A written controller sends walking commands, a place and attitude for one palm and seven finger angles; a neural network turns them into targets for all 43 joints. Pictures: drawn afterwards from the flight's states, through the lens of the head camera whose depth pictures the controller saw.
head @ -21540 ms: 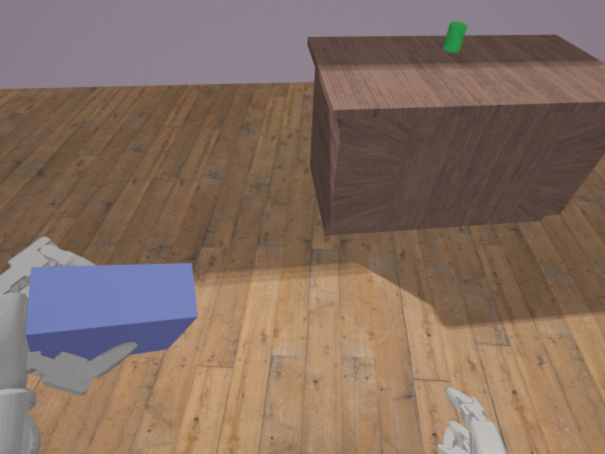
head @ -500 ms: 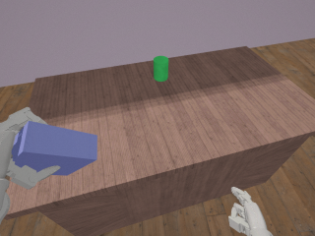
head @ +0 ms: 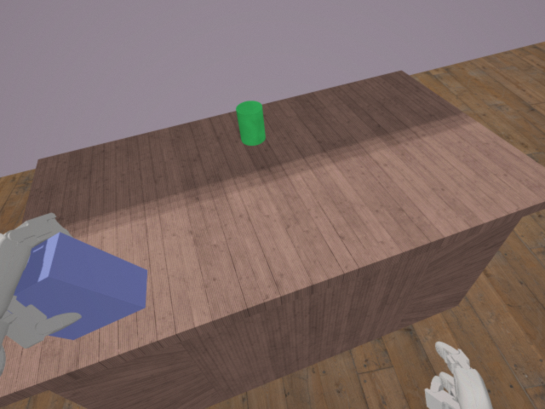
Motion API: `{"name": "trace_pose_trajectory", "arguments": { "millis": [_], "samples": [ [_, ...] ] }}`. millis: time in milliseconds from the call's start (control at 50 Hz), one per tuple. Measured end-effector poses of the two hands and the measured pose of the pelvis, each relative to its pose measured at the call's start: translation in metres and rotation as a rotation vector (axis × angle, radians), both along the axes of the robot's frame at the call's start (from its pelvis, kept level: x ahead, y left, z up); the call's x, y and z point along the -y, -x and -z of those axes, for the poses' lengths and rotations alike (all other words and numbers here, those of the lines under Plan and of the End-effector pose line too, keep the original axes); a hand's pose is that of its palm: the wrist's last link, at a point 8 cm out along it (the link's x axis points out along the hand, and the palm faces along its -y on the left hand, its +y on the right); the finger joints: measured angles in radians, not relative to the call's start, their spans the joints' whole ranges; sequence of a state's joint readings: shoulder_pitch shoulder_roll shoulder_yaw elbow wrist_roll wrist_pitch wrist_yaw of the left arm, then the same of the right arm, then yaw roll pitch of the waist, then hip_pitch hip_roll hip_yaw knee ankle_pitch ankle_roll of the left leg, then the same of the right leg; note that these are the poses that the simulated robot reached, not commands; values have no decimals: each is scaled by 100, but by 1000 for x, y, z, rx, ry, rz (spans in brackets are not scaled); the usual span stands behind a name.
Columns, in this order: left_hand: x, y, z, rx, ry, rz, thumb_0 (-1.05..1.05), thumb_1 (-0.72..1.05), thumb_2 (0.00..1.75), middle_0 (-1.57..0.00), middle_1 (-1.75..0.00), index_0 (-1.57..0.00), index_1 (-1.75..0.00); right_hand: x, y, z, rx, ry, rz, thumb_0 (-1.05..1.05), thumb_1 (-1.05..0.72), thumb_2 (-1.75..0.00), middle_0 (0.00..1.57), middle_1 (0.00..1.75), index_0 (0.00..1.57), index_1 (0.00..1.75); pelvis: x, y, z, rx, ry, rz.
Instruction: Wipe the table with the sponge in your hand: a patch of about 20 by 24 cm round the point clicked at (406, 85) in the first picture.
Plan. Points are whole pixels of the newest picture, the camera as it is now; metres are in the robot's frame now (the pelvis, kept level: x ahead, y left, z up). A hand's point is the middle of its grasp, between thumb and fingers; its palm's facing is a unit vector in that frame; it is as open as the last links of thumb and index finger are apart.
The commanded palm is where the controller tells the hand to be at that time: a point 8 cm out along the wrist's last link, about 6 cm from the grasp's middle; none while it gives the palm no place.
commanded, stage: turn the palm down, sponge in hand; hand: left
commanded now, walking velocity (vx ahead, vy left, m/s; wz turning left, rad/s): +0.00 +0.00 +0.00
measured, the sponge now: (83, 297) +0.22 +0.28 +0.10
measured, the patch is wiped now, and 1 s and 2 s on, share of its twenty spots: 0.00 0.00 0.00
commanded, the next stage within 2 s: move the sponge above the wiping area in 1.26 s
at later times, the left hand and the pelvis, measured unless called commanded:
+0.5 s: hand (38, 285) +0.21 +0.32 +0.13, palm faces +0.12 -0.22 -0.97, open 9.9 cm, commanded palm +0.19 +0.32 +0.19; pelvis +0.00 +0.04 +0.02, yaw -1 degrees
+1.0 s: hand (24, 281) +0.22 +0.35 +0.12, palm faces +0.04 -0.07 -1.00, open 9.9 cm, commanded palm +0.19 +0.34 +0.19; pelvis -0.01 +0.06 +0.03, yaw -1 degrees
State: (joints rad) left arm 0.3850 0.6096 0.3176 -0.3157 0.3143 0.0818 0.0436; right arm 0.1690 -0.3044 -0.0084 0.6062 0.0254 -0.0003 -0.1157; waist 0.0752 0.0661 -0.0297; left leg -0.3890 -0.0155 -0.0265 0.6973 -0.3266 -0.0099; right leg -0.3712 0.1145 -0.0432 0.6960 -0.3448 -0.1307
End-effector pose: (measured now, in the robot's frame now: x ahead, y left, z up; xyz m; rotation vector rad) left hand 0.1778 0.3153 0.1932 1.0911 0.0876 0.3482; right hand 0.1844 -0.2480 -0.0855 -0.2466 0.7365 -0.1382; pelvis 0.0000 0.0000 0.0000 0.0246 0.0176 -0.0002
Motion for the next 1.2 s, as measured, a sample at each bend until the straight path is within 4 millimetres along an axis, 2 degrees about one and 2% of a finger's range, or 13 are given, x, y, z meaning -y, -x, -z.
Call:
{"name": "trace_pose_trajectory", "arguments": {
  "millis": [80,180,360,500,720,940,1200],
  "samples": [
    [5,-3,6,-30,-34,21,-1,-48,102,-74,-135,-76,-134,-4,-1,-2,13,0,17,1,-91,-89,20,30,20,30,-5,-1,-1,-1,-1,7],
    [9,-7,6,-20,-87,40,-1,-48,102,-74,-135,-76,-134,-19,-7,-8,43,-20,18,1,-91,-89,20,30,20,30,-12,-1,-3,4,3,16],
    [-10,-10,6,-83,-144,-65,-1,-48,102,-74,-135,-76,-134,-56,-26,-22,80,-65,-30,1,-90,-89,20,30,20,30,-29,1,-11,26,11,15],
    [-12,-11,12,-142,-195,-58,-1,-48,102,-74,-135,-76,-134,-82,-43,-35,105,-68,-91,1,-90,-89,20,30,20,30,-40,3,-17,47,18,10],
    [-28,-17,13,-182,-278,-120,0,-48,102,-74,-135,-76,-134,-113,-56,-44,90,-81,-159,1,-90,-89,20,30,20,30,-54,6,-23,71,25,7],
    [-31,-22,17,-238,-341,-120,0,-48,102,-74,-135,-76,-134,-125,-57,-40,60,-102,-187,1,-90,-89,20,30,20,30,-61,6,-26,80,26,9],
    [-30,-24,17,-239,-339,-114,0,-48,102,-74,-135,-76,-134,-120,-55,-38,45,-97,-179,1,-90,-89,20,30,20,30,-61,4,-27,81,26,11]
  ]
}}
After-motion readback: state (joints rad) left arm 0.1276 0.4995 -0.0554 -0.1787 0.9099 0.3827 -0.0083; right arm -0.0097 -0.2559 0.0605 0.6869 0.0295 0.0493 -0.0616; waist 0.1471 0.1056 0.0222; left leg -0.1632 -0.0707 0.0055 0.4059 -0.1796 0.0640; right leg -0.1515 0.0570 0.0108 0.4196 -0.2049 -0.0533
